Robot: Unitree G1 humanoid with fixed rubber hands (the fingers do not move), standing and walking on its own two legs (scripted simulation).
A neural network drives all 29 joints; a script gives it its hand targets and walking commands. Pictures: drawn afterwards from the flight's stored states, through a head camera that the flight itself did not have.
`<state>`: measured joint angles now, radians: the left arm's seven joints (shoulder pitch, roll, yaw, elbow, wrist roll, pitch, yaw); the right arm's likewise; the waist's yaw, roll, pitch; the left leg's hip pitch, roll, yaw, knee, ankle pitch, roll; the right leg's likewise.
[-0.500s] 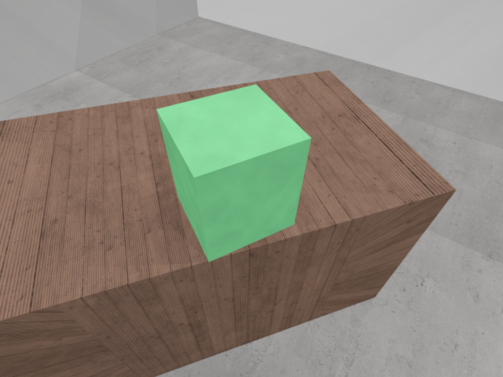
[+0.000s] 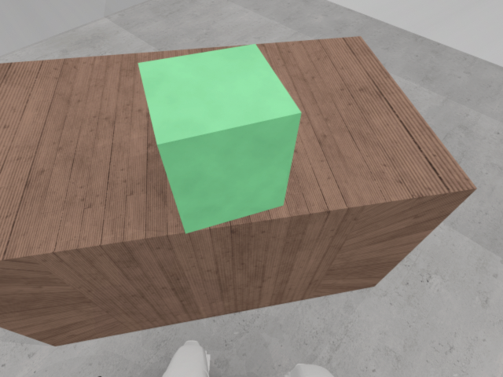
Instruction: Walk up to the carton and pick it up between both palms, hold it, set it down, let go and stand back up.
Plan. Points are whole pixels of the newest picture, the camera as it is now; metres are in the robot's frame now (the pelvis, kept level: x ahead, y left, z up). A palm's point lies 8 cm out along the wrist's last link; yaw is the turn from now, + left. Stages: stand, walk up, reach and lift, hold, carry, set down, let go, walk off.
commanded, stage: walk up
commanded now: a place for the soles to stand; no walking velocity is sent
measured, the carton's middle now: (219, 142) +0.50 +0.07 +0.05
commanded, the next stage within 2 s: none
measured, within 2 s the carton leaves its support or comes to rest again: neither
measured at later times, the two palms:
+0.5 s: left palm out of the picture +0.09 +0.17 -0.14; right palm (426, 293) +0.26 -0.31 -0.08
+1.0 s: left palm (211, 357) +0.16 +0.07 -0.08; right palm (447, 240) +0.38 -0.40 -0.10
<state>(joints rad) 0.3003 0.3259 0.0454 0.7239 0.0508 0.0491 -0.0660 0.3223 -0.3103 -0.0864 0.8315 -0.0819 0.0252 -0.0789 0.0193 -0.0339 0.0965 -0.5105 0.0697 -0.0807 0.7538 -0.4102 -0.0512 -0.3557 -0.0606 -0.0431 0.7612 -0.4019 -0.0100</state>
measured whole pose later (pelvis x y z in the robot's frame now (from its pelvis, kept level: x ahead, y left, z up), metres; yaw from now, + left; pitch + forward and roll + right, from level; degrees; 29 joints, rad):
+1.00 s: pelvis +0.14 -0.21 +0.00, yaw +29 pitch -2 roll +0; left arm 0.14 0.20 0.03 0.67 0.03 0.00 0.04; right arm 0.22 -0.31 -0.09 0.65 -0.04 0.08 0.01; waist 0.00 0.05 0.13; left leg -0.47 -0.04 -0.03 1.17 -0.59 -0.07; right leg -0.37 -0.16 -0.12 0.71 -0.28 0.05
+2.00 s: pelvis +0.16 -0.20 +0.02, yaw +39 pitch -1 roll -1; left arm 0.26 0.23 -0.02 0.92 0.01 0.01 0.00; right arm 0.28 -0.22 0.03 0.90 -0.01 -0.02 -0.01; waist 0.01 0.00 0.03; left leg -0.21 -0.01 -0.12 0.56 -0.32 -0.02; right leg -0.24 -0.04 -0.14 0.52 -0.26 -0.01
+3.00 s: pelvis +0.09 -0.09 +0.00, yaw +39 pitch -3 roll -1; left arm 0.33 0.29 0.05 0.86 0.04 0.01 0.03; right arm 0.10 -0.21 0.01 0.85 -0.02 0.03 0.00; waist 0.06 -0.01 0.17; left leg -0.39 0.10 0.04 0.74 -0.29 -0.04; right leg -0.36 -0.11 0.03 0.91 -0.61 0.03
